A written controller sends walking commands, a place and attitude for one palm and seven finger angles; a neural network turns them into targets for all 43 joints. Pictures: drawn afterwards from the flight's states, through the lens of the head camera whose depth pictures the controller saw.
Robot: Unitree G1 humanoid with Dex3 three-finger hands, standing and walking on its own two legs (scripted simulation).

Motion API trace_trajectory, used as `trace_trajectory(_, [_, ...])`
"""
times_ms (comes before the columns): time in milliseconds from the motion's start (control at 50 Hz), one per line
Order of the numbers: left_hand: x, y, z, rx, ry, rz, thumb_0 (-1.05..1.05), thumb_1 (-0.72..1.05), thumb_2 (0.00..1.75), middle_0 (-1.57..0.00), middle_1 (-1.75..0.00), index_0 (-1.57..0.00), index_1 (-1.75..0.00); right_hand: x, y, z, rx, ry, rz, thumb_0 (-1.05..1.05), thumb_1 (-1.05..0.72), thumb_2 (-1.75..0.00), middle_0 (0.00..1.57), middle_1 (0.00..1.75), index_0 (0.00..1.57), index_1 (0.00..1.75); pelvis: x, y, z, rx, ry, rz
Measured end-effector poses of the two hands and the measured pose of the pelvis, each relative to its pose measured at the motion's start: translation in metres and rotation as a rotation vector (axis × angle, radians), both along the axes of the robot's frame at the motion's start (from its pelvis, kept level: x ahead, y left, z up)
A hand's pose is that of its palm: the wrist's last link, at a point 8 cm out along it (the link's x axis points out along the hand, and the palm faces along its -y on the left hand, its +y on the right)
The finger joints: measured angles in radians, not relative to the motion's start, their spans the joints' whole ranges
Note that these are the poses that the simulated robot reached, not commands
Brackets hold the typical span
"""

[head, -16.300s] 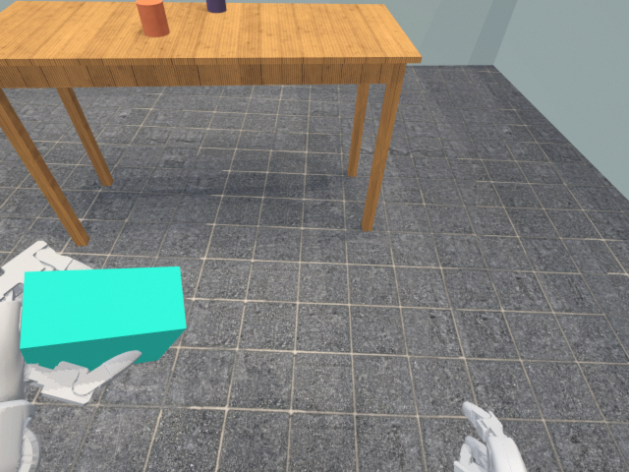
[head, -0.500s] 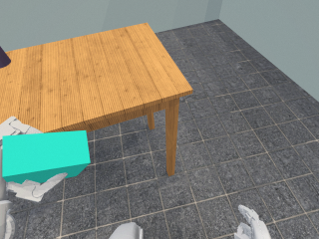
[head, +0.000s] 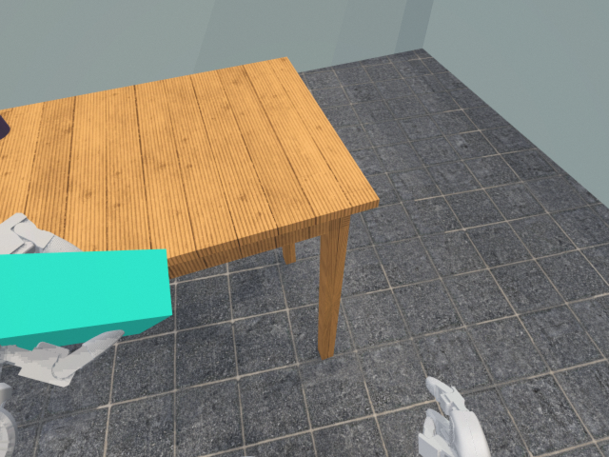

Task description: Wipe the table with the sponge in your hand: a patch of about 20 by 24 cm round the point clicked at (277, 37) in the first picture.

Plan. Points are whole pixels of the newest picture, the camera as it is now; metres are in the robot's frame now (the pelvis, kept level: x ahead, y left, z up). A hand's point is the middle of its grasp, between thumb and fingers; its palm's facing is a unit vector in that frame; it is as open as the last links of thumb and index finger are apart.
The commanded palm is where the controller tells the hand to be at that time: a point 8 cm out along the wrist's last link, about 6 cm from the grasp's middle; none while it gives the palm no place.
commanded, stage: come to a stop and stand still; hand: left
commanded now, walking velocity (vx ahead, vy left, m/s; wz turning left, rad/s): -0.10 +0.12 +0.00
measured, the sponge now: (107, 301) +0.23 +0.21 +0.16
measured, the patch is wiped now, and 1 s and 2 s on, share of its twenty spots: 0.00 0.00 0.00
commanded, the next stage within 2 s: look again from close up in 1.60 s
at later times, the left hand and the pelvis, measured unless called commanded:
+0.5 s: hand out of the picture +0.20 +0.29 +0.17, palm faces +0.37 -0.86 -0.36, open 9.9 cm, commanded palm +0.13 +0.33 +0.19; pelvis -0.03 +0.05 +0.00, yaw -2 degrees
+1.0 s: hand out of the picture +0.16 +0.31 +0.17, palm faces +0.47 -0.82 -0.34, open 9.9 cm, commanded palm +0.10 +0.34 +0.19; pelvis -0.05 +0.05 +0.01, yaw +2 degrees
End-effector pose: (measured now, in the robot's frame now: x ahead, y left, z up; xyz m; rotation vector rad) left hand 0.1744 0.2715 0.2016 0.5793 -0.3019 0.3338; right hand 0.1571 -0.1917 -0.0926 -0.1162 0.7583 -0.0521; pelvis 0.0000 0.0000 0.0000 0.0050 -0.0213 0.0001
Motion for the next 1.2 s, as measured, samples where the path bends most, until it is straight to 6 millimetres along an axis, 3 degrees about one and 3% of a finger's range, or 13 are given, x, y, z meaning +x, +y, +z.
trace_trajectory(100, [0.011, -0.003, -0.012, -0.065, 0.055, 0.037, -0.01, -0.47, 1.01, -0.77, -1.34, -0.76, -1.35, 0.001, -0.018, -0.005, -0.018, 0.055, -0.011, 0.02, -0.90, -0.90, 0.21, 0.30, 0.21, 0.30, 0.003, -0.003, 0.005, 0.018, 0.000, 0.005])
trace_trajectory(260, [0.007, 0.006, -0.011, -0.051, 0.060, -0.018, -0.01, -0.47, 1.01, -0.77, -1.34, -0.76, -1.35, 0.001, -0.043, 0.024, -0.157, 0.023, -0.064, 0.02, -0.91, -0.90, 0.21, 0.30, 0.20, 0.30, -0.003, 0.010, 0.008, 0.021, 0.011, 0.010])
trace_trajectory(320, [0.012, 0.042, 0.007, 0.094, -0.064, -0.027, -0.01, -0.47, 1.01, -0.77, -1.34, -0.76, -1.35, -0.002, -0.041, 0.029, -0.209, -0.008, -0.037, 0.02, -0.91, -0.90, 0.20, 0.30, 0.20, 0.30, -0.013, 0.017, 0.002, 0.009, 0.015, 0.010])
trace_trajectory(360, [0.014, 0.072, 0.010, 0.061, -0.117, 0.038, -0.01, -0.47, 1.01, -0.77, -1.34, -0.76, -1.35, -0.008, -0.033, 0.034, -0.200, -0.023, -0.026, 0.02, -0.91, -0.90, 0.20, 0.30, 0.20, 0.30, -0.020, 0.024, 0.003, 0.015, 0.003, -0.007])
trace_trajectory(400, [0.010, 0.084, 0.006, -0.001, -0.129, 0.065, -0.01, -0.47, 1.01, -0.77, -1.34, -0.76, -1.35, -0.014, -0.023, 0.040, -0.178, -0.063, -0.018, 0.02, -0.91, -0.90, 0.20, 0.30, 0.20, 0.30, -0.025, 0.034, 0.004, 0.007, -0.007, -0.018])
trace_trajectory(540, [-0.022, 0.061, -0.027, -0.133, -0.034, -0.088, -0.01, -0.47, 1.01, -0.77, -1.34, -0.76, -1.35, -0.038, 0.023, 0.043, -0.110, -0.127, 0.006, 0.02, -0.91, -0.90, 0.20, 0.30, 0.20, 0.30, -0.039, 0.058, 0.002, -0.006, -0.042, -0.030])
trace_trajectory(660, [-0.046, 0.087, -0.021, -0.120, -0.075, -0.003, -0.01, -0.47, 1.01, -0.77, -1.34, -0.76, -1.35, -0.051, 0.056, 0.034, -0.075, -0.088, 0.080, 0.02, -0.90, -0.90, 0.21, 0.30, 0.21, 0.30, -0.050, 0.063, 0.004, -0.017, -0.061, 0.009])
trace_trajectory(760, [-0.063, 0.099, -0.008, -0.134, -0.143, 0.070, -0.01, -0.47, 1.01, -0.77, -1.34, -0.76, -1.35, -0.050, 0.068, 0.033, -0.058, -0.092, 0.132, 0.02, -0.90, -0.90, 0.21, 0.30, 0.21, 0.30, -0.054, 0.065, 0.006, -0.020, -0.068, 0.023])
trace_trajectory(880, [-0.064, 0.091, -0.015, -0.163, -0.107, 0.075, -0.01, -0.47, 1.01, -0.77, -1.34, -0.76, -1.35, -0.039, 0.063, 0.040, -0.069, -0.123, 0.145, 0.02, -0.90, -0.90, 0.21, 0.30, 0.21, 0.30, -0.054, 0.063, 0.008, -0.015, -0.067, 0.038])
trace_trajectory(1040, [-0.058, 0.077, -0.015, -0.133, -0.060, 0.065, -0.01, -0.47, 1.01, -0.77, -1.34, -0.76, -1.35, -0.024, 0.040, 0.050, -0.105, -0.152, 0.124, 0.02, -0.90, -0.90, 0.21, 0.30, 0.21, 0.30, -0.046, 0.051, 0.011, -0.011, -0.054, 0.044])
trace_trajectory(1200, [-0.038, 0.066, -0.017, -0.140, -0.023, 0.071, -0.01, -0.47, 1.01, -0.77, -1.34, -0.76, -1.35, -0.014, 0.015, 0.047, -0.137, -0.100, 0.100, 0.02, -0.90, -0.90, 0.21, 0.30, 0.21, 0.30, -0.028, 0.039, 0.015, -0.021, -0.015, 0.050])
